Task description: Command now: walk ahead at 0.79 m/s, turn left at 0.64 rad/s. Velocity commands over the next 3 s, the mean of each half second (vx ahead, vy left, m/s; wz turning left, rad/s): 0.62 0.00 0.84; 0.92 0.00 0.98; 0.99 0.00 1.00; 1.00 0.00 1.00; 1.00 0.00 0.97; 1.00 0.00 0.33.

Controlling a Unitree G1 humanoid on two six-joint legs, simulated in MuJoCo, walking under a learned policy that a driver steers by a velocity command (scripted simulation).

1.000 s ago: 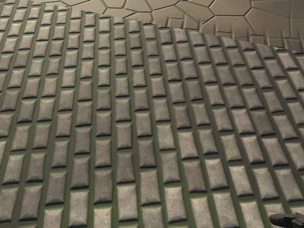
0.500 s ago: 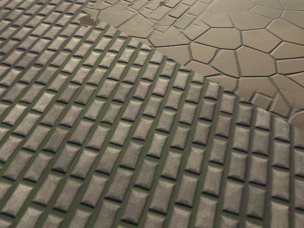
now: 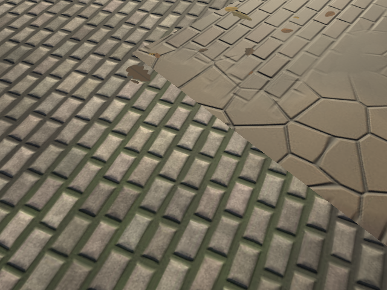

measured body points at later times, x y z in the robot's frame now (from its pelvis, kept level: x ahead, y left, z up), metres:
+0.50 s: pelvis +0.35 +0.01 +0.00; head +0.36 +0.04 +0.45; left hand +0.23 +0.29 -0.13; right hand +0.67 -0.13 -0.05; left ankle +0.40 +0.17 -0.66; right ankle +0.35 -0.13 -0.74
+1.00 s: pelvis +0.63 +0.30 +0.00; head +0.65 +0.34 +0.44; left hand +0.61 +0.63 -0.08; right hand +0.84 +0.09 -0.12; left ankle +0.50 +0.23 -0.74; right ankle +0.90 +0.33 -0.68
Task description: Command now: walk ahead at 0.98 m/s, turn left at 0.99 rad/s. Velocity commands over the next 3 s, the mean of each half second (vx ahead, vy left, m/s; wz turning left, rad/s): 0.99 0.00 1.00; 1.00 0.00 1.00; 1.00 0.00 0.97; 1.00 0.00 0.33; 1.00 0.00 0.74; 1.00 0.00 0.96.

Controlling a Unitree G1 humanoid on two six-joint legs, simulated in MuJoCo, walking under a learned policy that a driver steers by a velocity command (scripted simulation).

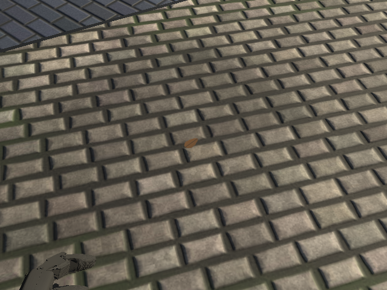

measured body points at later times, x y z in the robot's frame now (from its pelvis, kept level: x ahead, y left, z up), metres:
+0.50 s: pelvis +0.45 +0.03 -0.02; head +0.48 +0.06 +0.42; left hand +0.25 +0.23 -0.15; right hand +0.82 -0.01 -0.05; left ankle +0.61 +0.18 -0.69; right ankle +0.30 -0.16 -0.73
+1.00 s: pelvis +0.87 +0.31 -0.03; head +0.89 +0.34 +0.42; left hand +0.84 +0.65 -0.07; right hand +1.11 +0.10 -0.14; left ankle +0.65 +0.16 -0.70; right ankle +1.07 +0.33 -0.74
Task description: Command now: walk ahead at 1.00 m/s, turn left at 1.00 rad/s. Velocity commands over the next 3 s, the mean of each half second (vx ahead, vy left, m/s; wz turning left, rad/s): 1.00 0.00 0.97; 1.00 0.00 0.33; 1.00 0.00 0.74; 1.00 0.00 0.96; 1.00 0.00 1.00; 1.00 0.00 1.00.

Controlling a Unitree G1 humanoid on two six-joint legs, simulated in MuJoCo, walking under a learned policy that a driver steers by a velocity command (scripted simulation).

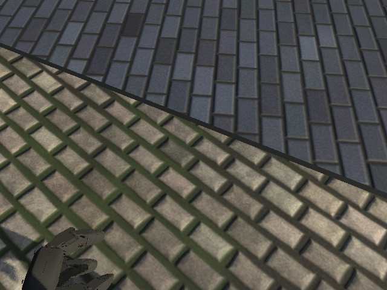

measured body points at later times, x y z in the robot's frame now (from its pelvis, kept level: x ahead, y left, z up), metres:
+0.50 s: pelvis +0.45 +0.07 -0.01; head +0.48 +0.09 +0.44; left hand +0.35 +0.31 -0.14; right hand +0.73 -0.09 -0.11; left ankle +0.50 +0.10 -0.71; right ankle +0.31 -0.16 -0.56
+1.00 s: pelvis +0.90 +0.27 +0.02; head +0.90 +0.29 +0.47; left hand +0.78 +0.53 -0.10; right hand +1.14 +0.10 -0.09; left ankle +0.74 +0.29 -0.59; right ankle +0.97 +0.21 -0.71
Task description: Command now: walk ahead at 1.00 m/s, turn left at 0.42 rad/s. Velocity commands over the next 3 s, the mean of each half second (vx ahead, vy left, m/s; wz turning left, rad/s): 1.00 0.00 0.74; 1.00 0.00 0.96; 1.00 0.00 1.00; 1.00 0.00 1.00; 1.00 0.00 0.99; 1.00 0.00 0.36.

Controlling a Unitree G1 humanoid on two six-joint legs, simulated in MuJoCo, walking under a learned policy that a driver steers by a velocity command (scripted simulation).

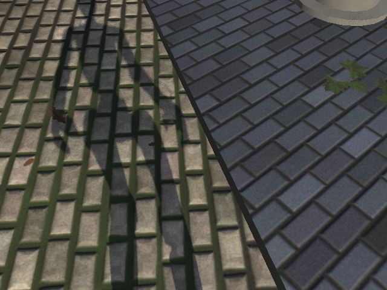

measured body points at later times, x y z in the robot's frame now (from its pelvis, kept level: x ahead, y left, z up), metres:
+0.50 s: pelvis +0.49 +0.09 +0.00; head +0.52 +0.09 +0.45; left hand +0.59 +0.38 -0.07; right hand +0.59 -0.20 -0.12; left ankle +0.46 +0.09 -0.73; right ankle +0.57 -0.09 -0.64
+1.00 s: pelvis +0.94 +0.26 +0.00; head +0.94 +0.29 +0.45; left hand +0.68 +0.41 -0.13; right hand +1.30 +0.30 -0.04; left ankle +0.96 +0.42 -0.65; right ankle +0.93 +0.08 -0.73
